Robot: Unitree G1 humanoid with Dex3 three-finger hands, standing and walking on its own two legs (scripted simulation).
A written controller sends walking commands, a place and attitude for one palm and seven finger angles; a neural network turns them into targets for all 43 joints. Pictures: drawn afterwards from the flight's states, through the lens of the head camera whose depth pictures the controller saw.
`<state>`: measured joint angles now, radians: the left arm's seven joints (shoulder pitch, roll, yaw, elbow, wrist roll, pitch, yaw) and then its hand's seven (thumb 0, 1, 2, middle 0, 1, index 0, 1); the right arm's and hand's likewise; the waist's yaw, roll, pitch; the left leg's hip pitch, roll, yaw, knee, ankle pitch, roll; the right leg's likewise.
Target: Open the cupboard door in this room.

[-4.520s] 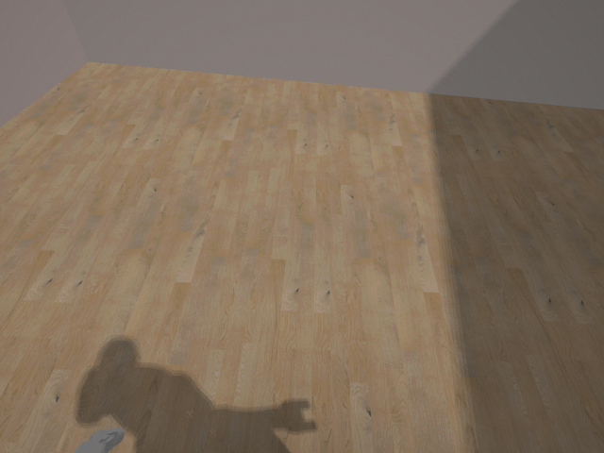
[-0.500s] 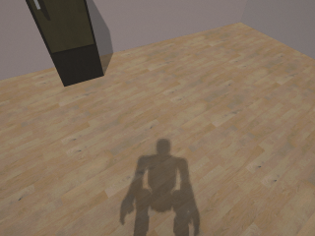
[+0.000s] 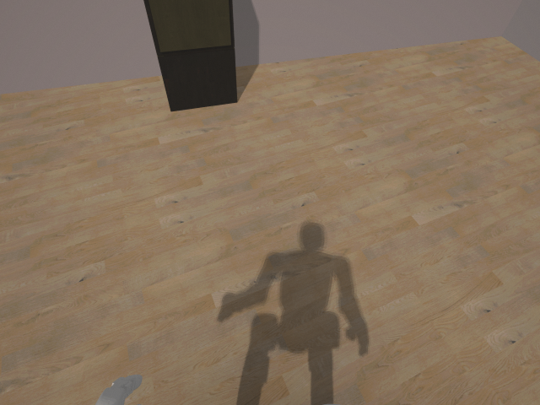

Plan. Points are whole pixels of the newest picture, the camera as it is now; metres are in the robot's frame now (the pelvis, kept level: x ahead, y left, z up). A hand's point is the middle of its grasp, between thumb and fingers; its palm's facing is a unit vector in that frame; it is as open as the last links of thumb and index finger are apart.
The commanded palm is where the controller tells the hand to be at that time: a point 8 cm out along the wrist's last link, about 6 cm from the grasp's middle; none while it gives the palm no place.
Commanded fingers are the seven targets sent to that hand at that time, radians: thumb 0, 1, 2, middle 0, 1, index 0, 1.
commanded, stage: turn or walk to find it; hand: left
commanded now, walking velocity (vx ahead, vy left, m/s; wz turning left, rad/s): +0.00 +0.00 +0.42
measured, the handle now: out of the picture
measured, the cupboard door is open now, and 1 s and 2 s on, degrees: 0 0 0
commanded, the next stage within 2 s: stand and wait in 0.80 s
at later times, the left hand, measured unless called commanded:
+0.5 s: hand out of the picture -0.04 +0.15 -0.16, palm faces +0.27 -0.92 -0.27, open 7.4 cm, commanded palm none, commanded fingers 0.00 0.90 0.90 -0.20 -0.30 -0.20 -0.30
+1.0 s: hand out of the picture -0.02 +0.21 -0.16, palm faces +0.41 -0.87 -0.28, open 7.4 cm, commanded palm none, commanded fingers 0.00 0.90 0.90 -0.20 -0.30 -0.20 -0.30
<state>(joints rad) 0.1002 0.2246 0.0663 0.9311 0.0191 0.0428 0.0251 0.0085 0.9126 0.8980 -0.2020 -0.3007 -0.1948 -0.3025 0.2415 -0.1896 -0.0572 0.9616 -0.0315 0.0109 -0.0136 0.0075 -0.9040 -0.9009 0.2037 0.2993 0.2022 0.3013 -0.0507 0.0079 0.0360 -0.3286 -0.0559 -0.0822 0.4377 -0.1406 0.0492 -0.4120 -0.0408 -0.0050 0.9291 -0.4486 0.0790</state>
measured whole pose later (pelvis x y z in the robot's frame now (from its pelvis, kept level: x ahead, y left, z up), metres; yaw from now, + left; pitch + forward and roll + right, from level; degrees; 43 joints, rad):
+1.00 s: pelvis -0.02 -0.02 +0.00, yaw +24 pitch -1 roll +1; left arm 0.16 0.23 0.04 0.95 0.02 0.04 0.02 0.01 0.91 0.90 -0.20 -0.30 -0.19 -0.30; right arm 0.19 -0.19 -0.03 0.98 -0.03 0.02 -0.01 0.01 -0.90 -0.90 0.21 0.30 0.20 0.30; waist -0.01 0.00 0.05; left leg -0.18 -0.03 -0.03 0.46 -0.27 0.01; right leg -0.36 -0.07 -0.04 0.78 -0.42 0.08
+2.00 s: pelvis -0.05 -0.03 +0.00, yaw +33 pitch -2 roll +0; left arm 0.29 0.15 -0.01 1.15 0.02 0.01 0.03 0.01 0.91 0.90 -0.20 -0.30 -0.20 -0.30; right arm 0.20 -0.18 -0.02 1.11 -0.01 0.00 -0.03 0.00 -0.93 -0.90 0.20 0.30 0.20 0.30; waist 0.01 0.01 0.01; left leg -0.13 -0.01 0.06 0.44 -0.27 0.02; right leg -0.17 -0.08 -0.09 0.46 -0.24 0.03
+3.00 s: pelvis +0.10 +0.06 -0.01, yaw +24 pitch -2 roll -1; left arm 0.36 0.11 0.01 1.18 0.02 -0.01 0.05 0.01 0.91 0.90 -0.20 -0.30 -0.20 -0.30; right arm 0.09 -0.10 -0.01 1.06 -0.01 -0.05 -0.03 -0.01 -0.92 -0.90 0.20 0.30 0.20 0.30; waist 0.04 -0.03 0.08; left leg -0.32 0.04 0.18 0.57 -0.22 0.06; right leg -0.22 -0.06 -0.04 0.91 -0.57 0.03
